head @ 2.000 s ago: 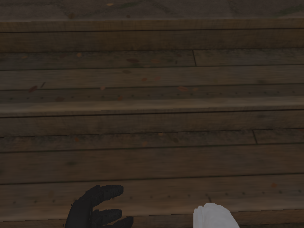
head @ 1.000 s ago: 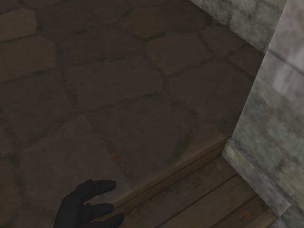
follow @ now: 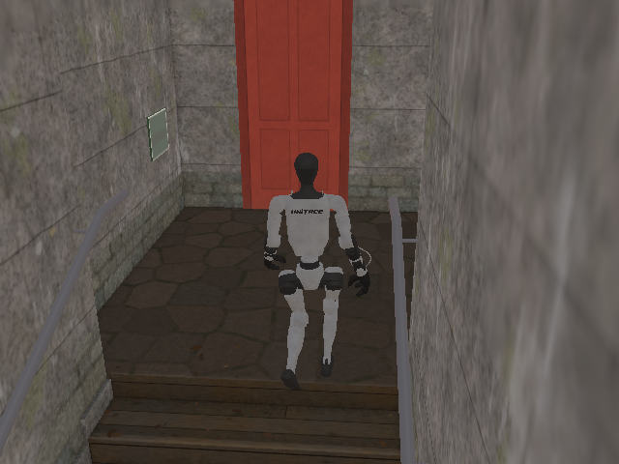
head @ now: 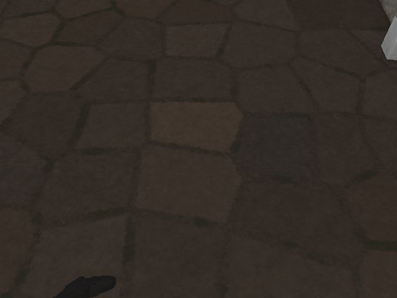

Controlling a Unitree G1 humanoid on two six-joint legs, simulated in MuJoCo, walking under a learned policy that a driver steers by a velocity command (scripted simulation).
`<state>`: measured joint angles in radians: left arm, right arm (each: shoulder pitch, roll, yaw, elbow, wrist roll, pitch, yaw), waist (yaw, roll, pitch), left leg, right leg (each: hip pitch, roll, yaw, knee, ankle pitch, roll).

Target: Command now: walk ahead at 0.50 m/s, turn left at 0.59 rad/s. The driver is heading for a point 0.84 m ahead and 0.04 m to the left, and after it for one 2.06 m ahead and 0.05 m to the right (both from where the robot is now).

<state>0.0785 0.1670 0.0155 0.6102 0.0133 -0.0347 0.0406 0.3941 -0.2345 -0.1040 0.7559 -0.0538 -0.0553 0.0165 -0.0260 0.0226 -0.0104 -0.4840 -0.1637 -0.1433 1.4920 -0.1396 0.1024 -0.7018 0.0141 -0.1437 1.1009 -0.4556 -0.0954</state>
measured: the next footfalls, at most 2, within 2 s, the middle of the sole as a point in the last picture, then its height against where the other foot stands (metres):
left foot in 0.38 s outside the picture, level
right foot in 0.86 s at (187, 220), level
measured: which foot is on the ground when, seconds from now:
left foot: up 0.00-0.36, down 0.38-0.88, up 0.90-1.00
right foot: down 0.00-0.40, up 0.42-0.84, down 0.86-1.00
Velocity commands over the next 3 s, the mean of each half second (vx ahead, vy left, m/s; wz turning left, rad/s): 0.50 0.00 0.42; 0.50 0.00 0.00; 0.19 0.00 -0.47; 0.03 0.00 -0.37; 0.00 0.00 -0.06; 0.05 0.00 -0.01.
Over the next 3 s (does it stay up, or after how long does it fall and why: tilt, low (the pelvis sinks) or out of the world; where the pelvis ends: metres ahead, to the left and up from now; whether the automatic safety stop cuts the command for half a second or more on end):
stays up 0.76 0.12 0.09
